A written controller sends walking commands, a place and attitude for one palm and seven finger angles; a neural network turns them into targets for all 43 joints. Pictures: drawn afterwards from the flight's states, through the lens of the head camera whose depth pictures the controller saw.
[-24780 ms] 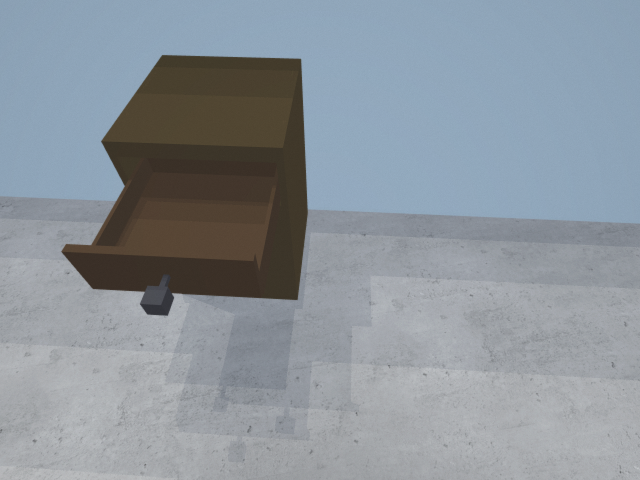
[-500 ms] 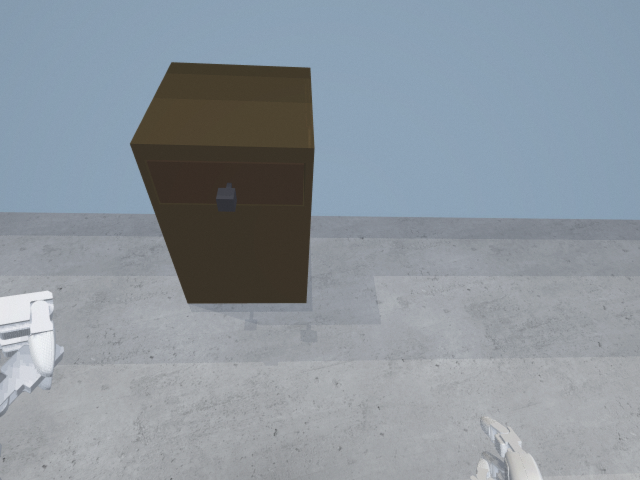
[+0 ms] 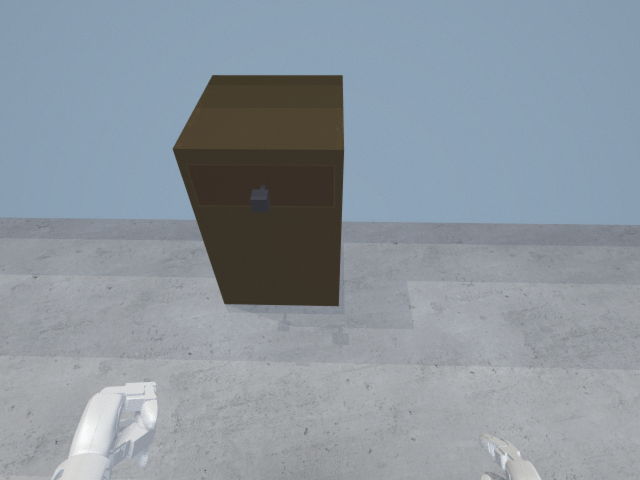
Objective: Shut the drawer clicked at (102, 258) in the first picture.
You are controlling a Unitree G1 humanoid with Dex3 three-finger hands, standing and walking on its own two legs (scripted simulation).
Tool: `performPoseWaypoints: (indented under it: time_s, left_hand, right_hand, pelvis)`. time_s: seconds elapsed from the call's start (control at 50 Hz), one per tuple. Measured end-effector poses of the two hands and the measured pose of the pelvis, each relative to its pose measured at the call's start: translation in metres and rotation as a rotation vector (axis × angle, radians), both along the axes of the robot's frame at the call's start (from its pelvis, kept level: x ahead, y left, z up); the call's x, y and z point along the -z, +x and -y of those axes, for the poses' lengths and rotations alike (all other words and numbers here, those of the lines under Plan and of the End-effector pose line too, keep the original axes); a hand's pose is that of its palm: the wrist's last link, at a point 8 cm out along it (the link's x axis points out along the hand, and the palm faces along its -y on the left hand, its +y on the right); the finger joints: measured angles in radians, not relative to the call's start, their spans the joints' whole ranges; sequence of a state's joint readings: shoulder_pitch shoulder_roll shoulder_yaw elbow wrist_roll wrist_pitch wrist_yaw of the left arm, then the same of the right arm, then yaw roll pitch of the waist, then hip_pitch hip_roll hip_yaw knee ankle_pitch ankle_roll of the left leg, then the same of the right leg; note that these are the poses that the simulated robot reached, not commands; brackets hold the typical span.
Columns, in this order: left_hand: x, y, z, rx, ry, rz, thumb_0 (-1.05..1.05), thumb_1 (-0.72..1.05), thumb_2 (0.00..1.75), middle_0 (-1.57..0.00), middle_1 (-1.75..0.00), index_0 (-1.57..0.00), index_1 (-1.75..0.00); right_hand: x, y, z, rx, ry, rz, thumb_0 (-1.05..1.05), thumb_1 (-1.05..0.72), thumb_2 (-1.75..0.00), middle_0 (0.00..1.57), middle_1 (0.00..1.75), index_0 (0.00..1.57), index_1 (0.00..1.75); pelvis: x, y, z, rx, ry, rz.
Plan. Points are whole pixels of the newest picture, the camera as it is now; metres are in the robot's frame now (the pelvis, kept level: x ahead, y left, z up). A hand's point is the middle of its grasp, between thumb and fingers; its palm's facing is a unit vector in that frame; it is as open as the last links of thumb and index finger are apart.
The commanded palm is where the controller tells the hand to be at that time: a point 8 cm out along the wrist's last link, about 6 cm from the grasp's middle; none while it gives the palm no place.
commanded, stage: let the arm hang, fingers relaxed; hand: left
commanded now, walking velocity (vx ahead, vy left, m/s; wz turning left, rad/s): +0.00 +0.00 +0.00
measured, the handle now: (261, 195) +0.84 +0.21 -0.18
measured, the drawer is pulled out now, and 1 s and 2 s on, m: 0.00 0.00 0.00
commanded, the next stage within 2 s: look to check the result in 0.96 s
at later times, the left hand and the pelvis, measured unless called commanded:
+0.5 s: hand out of the picture -0.11 +0.19 -0.15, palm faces +0.05 -0.97 -0.24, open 5.9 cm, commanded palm none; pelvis -0.01 +0.00 +0.01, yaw +1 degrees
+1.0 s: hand out of the picture -0.02 +0.13 -0.17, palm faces +0.06 -0.99 -0.15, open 7.3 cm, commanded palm none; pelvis +0.01 -0.02 +0.01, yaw +0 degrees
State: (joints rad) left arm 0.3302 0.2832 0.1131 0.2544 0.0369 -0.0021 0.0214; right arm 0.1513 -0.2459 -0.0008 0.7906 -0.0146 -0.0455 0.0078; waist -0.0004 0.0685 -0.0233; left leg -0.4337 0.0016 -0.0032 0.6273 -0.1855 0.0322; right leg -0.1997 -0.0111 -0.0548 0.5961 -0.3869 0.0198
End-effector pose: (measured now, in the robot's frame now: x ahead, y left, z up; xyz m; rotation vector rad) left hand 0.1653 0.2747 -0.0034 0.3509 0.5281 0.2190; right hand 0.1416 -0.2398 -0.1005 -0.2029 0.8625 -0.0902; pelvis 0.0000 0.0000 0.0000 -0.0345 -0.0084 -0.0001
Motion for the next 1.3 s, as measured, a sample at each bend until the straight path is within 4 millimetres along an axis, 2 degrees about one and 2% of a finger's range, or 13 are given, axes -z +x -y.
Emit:
performPoseWaypoints:
  time_s: [0.04,0.08,0.14,0.22,0.32,0.38,0.44,0.52,0.62,0.78,0.88,1.02,1.3]
  left_hand:
    - [0.055,-0.024,0.015,-0.021,-0.091,-0.218,0.0,0.91,0.9,-1.29,-1.49,-1.3,-1.5]
    - [0.097,-0.055,0.034,-0.031,-0.177,-0.398,0.01,0.91,0.89,-1.23,-1.43,-1.24,-1.44]
    - [0.132,-0.106,0.047,-0.078,-0.229,-0.601,0.01,0.91,0.89,-1.14,-1.36,-1.14,-1.33]
    - [0.14,-0.166,0.033,-0.173,-0.245,-0.769,0.01,0.91,0.89,-0.99,-1.22,-0.99,-1.2]
    - [0.127,-0.23,0.025,-0.238,-0.22,-0.941,0.01,0.91,0.89,-0.8,-0.99,-0.8,-0.98]
    - [0.119,-0.256,0.027,-0.266,-0.209,-1.004,0.01,0.91,0.89,-0.68,-0.85,-0.68,-0.85]
    - [0.115,-0.269,0.033,-0.28,-0.208,-1.036,0.0,0.91,0.89,-0.57,-0.72,-0.57,-0.72]
    - [0.116,-0.27,0.045,-0.277,-0.224,-1.036,0.0,0.91,0.89,-0.42,-0.54,-0.41,-0.55]
    - [0.126,-0.249,0.063,-0.245,-0.263,-0.988,0.0,0.91,0.89,-0.29,-0.4,-0.29,-0.41]
    - [0.136,-0.202,0.088,-0.184,-0.312,-0.891,0.0,0.91,0.89,-0.22,-0.32,-0.22,-0.32]
    - [0.136,-0.187,0.094,-0.175,-0.318,-0.866,0.0,0.91,0.89,-0.21,-0.3,-0.21,-0.31]
    - [0.134,-0.188,0.095,-0.197,-0.306,-0.888,0.0,0.91,0.89,-0.2,-0.3,-0.2,-0.3]
    - [0.131,-0.196,0.101,-0.235,-0.3,-0.947,0.0,0.91,0.89,-0.2,-0.3,-0.2,-0.3]
  right_hand:
    - [0.006,-0.017,0.004,0.024,-0.015,-0.064,0.01,-0.9,-0.9,0.21,0.3,0.2,0.3]
    - [0.008,-0.039,0.007,0.045,-0.037,-0.139,0.01,-0.9,-0.9,0.21,0.3,0.2,0.3]
    - [0.008,-0.073,0.01,0.073,-0.067,-0.264,0.01,-0.9,-0.9,0.2,0.3,0.2,0.3]
    - [0.009,-0.113,0.01,0.092,-0.083,-0.422,0.01,-0.9,-0.9,0.2,0.3,0.2,0.3]
    - [0.017,-0.144,0.004,0.119,-0.049,-0.522,0.01,-0.9,-0.9,0.2,0.3,0.2,0.3]
    - [0.024,-0.152,-0.002,0.128,-0.016,-0.54,0.01,-0.9,-0.9,0.2,0.3,0.2,0.3]
    - [0.03,-0.155,-0.009,0.134,0.017,-0.543,0.0,-0.9,-0.9,0.2,0.3,0.2,0.3]
    - [0.036,-0.156,-0.018,0.139,0.053,-0.539,0.0,-0.9,-0.9,0.2,0.3,0.2,0.3]
    - [0.038,-0.162,-0.023,0.155,0.068,-0.547,0.01,-0.91,-0.9,0.2,0.3,0.2,0.3]
    - [0.035,-0.173,-0.027,0.183,0.078,-0.575,0.0,-0.91,-0.9,0.2,0.3,0.2,0.3]
    - [0.035,-0.176,-0.027,0.193,0.085,-0.593,0.0,-0.91,-0.9,0.2,0.3,0.2,0.3]
    - [0.035,-0.171,-0.024,0.195,0.091,-0.603,0.0,-0.91,-0.9,0.2,0.3,0.2,0.3]
    - [0.035,-0.142,-0.008,0.176,0.062,-0.584,0.01,-0.92,-0.9,0.2,0.3,0.2,0.3]
  pelvis:
    - [0.002,0.001,0.0,-0.003,0.004,0.01]
    - [0.003,0.002,0.001,-0.006,0.007,0.02]
    - [0.0,0.001,0.003,-0.009,0.006,0.025]
    - [-0.006,-0.002,0.005,-0.017,0.003,0.015]
    - [-0.011,-0.005,0.003,-0.016,0.005,0.012]
    - [-0.012,-0.006,0.003,-0.014,0.007,0.017]
    - [-0.013,-0.006,0.003,-0.012,0.009,0.024]
    - [-0.012,-0.007,0.004,-0.009,0.011,0.031]
    - [-0.011,-0.004,0.006,-0.005,0.013,0.034]
    - [-0.011,0.0,0.012,-0.004,0.022,0.026]
    - [-0.012,0.003,0.016,-0.005,0.024,0.02]
    - [-0.012,0.01,0.022,-0.008,0.024,0.019]
    - [-0.012,0.024,0.028,-0.004,0.028,0.023]
